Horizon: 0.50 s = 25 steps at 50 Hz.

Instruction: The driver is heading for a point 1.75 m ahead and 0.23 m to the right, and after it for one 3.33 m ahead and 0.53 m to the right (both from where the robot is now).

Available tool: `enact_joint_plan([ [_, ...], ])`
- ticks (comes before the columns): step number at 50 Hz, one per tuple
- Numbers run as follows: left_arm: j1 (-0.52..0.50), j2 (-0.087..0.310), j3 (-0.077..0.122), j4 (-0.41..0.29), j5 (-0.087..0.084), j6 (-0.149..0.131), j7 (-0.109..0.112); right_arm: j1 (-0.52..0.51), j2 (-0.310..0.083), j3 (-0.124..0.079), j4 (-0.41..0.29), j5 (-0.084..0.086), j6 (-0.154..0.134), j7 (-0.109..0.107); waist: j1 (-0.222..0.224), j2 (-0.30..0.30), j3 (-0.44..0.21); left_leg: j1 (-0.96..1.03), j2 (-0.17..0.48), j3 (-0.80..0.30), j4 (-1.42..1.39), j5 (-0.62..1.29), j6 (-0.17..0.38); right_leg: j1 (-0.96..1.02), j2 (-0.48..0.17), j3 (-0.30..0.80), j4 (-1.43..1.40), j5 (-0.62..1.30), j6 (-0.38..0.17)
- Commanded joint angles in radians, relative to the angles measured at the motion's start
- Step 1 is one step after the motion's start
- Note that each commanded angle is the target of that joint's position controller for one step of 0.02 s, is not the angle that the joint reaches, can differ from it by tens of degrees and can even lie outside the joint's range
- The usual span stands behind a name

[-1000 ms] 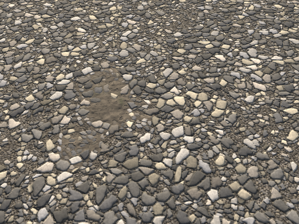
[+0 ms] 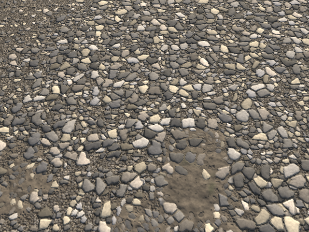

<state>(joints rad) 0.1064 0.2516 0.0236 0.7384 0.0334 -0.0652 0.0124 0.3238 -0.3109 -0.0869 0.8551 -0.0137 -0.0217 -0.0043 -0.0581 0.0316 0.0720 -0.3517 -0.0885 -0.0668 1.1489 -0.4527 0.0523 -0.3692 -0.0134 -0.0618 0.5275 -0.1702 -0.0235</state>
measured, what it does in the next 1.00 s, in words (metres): steps on the spot: left foot, then right foot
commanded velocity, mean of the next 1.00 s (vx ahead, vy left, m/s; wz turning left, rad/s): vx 0.07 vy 0.00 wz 0.01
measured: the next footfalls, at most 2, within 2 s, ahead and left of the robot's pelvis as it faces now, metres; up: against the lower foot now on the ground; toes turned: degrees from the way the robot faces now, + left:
left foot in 0.34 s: +0.17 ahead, +0.12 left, +0.00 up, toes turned +13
right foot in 0.78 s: +0.11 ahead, -0.08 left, +0.00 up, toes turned -1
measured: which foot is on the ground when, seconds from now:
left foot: up 0.00-0.32, down 0.34-0.78, up 0.80-1.00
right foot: down 0.00-0.34, up 0.36-0.76, down 0.78-1.00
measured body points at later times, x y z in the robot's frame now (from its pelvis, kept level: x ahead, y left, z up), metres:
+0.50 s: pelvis +0.09 +0.03 +0.01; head +0.11 +0.06 +0.46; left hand +0.10 +0.29 -0.14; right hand +0.31 -0.16 -0.09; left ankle +0.13 +0.11 -0.73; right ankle +0.08 -0.12 -0.69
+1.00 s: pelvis +0.07 -0.01 +0.01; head +0.10 -0.04 +0.46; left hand +0.18 +0.27 -0.09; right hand +0.17 -0.29 -0.12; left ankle +0.08 +0.13 -0.66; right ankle +0.07 -0.08 -0.73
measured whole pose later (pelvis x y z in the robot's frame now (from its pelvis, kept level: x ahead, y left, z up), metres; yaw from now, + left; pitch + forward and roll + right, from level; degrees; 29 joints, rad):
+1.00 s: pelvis +0.07 -0.01 +0.01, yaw -6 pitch +1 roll +2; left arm 0.28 0.27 0.07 0.77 0.00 0.04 0.00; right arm 0.17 -0.29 -0.07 0.79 -0.02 0.05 -0.02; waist 0.01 0.03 0.05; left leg -0.49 -0.01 -0.02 1.03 -0.35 -0.04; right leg -0.21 0.07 0.06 0.42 -0.22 -0.08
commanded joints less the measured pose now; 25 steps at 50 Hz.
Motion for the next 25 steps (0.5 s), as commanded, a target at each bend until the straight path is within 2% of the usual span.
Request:
enact_joint_plan([
  [1,0.115,0.088,0.022,-0.016,-0.011,-0.01,0.004,0.061,-0.045,-0.012,-0.054,-0.019,0.03,0.02,0.034,-0.161,-0.105,-0.162,0.086,0.009,0.062,0.047,-0.031,0.217,-0.274,0.191,-0.206,0.589,-0.14],
  [3,0.12,0.107,0.029,-0.011,-0.013,-0.019,0.001,0.046,-0.037,-0.01,-0.074,-0.013,0.045,0.031,0.021,-0.166,-0.125,-0.167,0.076,0.018,0.041,0.084,-0.043,0.21,-0.276,0.13,-0.216,0.667,-0.159],
  [5,0.116,0.121,0.035,-0.008,-0.013,-0.015,0.003,-0.012,-0.027,-0.003,-0.106,-0.013,0.053,0.039,0.021,-0.164,-0.116,-0.201,0.091,0.03,-0.037,0.135,-0.052,0.212,-0.284,0.075,-0.232,0.652,-0.167],
  [10,0.108,0.14,0.045,-0.005,-0.016,0.006,0.005,-0.125,0.004,0.021,-0.166,-0.013,0.058,0.062,0.041,-0.18,-0.113,-0.075,0.11,0.101,-0.327,0.288,-0.043,0.163,-0.255,-0.066,-0.217,0.528,-0.136],
  [13,0.143,0.176,0.061,0.001,-0.017,0.022,0.0,-0.177,-0.017,0.017,-0.199,-0.014,0.059,0.061,0.068,-0.18,-0.111,-0.036,0.095,0.13,-0.431,0.223,-0.027,0.201,-0.286,-0.069,-0.159,0.46,-0.121],
  [15,0.172,0.184,0.067,0.009,-0.021,0.039,0.002,-0.188,-0.023,0.015,-0.215,-0.018,0.053,0.058,0.084,-0.176,-0.106,0.004,0.085,0.121,-0.525,0.17,-0.006,0.214,-0.299,-0.05,-0.092,0.404,-0.108],
  [16,0.173,0.182,0.066,0.017,-0.024,0.05,0.004,-0.15,-0.015,0.016,-0.205,-0.024,0.041,0.052,0.06,-0.144,-0.117,0.081,0.068,0.118,-0.639,0.23,0.009,0.197,-0.276,-0.061,-0.014,0.349,-0.088],
  [17,0.228,0.158,0.059,0.033,-0.017,0.058,0.001,-0.1,-0.044,0.01,-0.187,-0.037,0.024,0.04,0.046,-0.035,-0.156,0.203,0.099,0.051,-0.754,0.377,0.025,0.152,-0.229,-0.09,0.114,0.234,-0.045],
  [18,0.283,0.063,0.03,-0.001,-0.006,0.065,-0.007,-0.057,-0.124,0.001,-0.204,-0.047,0.008,0.024,0.056,0.207,-0.242,0.373,0.406,-0.265,-0.767,0.782,0.079,-0.001,-0.156,-0.139,0.343,-0.235,0.013],
  [19,0.246,0.047,0.019,-0.01,-0.028,0.092,-0.003,-0.058,-0.114,0.009,-0.203,-0.001,0.014,0.007,0.019,0.246,-0.307,0.322,0.515,-0.357,-0.8,0.9,0.244,-0.041,-0.027,-0.043,0.432,-0.503,0.032],
  [20,0.204,0.084,0.024,0.005,-0.027,0.111,-0.005,-0.06,-0.044,0.031,-0.182,0.009,0.017,0.0,0.018,0.116,-0.264,0.284,0.456,-0.263,-0.817,0.819,0.239,-0.022,-0.058,0.045,0.454,-0.459,0.035],
  [21,0.178,0.063,0.02,0.011,-0.036,0.116,-0.011,-0.114,-0.001,0.053,-0.168,-0.004,0.017,-0.011,0.043,0.122,-0.179,0.211,0.409,-0.182,-0.843,0.744,0.207,-0.017,-0.053,0.071,0.422,-0.417,0.032],
  [22,0.186,0.065,0.021,0.032,-0.035,0.115,-0.01,-0.173,0.014,0.062,-0.166,-0.015,0.021,-0.02,0.073,0.101,-0.132,0.172,0.355,-0.116,-0.862,0.672,0.16,0.004,-0.054,0.09,0.364,-0.367,0.033],
  [23,0.207,0.084,0.029,0.052,-0.023,0.117,-0.01,-0.204,0.005,0.062,-0.165,-0.013,0.02,-0.031,0.086,0.126,-0.109,0.149,0.326,-0.062,-0.864,0.692,0.137,0.034,-0.04,0.08,0.34,-0.323,0.035],
  [24,0.242,0.104,0.038,0.073,-0.015,0.117,-0.01,-0.21,-0.017,0.055,-0.162,-0.013,0.022,-0.035,0.093,0.124,-0.116,0.164,0.314,-0.026,-0.843,0.751,0.134,0.042,-0.014,0.059,0.364,-0.307,0.036],
  [25,0.249,0.11,0.043,0.078,-0.017,0.116,-0.01,-0.194,-0.031,0.051,-0.156,-0.008,0.022,-0.035,0.087,0.096,-0.133,0.185,0.323,-0.015,-0.828,0.779,0.14,0.038,-0.005,0.061,0.379,-0.307,0.036],
])
Keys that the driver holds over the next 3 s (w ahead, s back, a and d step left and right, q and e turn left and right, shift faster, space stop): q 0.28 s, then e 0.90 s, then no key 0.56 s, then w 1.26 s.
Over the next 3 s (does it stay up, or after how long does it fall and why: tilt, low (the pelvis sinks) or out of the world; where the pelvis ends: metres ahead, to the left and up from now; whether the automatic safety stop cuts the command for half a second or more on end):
stays up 0.59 -0.12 0.00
